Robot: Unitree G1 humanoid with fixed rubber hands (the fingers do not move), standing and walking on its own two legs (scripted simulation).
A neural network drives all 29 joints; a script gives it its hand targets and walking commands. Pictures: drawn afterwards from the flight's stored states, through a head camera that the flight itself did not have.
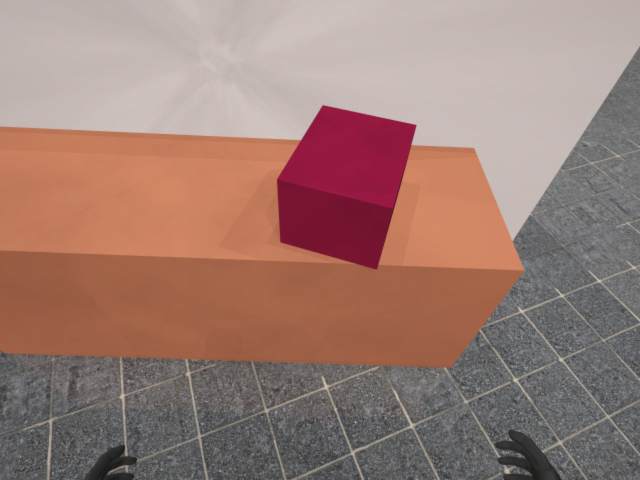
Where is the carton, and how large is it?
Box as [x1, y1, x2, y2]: [277, 105, 416, 269]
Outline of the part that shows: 323,105 277,179 280,241 376,269 416,125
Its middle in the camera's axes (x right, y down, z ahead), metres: +0.07 -0.12 +0.90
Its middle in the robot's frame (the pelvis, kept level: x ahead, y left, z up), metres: +0.74 -0.08 -0.12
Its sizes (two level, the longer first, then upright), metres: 0.295 0.231 0.192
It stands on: a pedestal, 0.56 m high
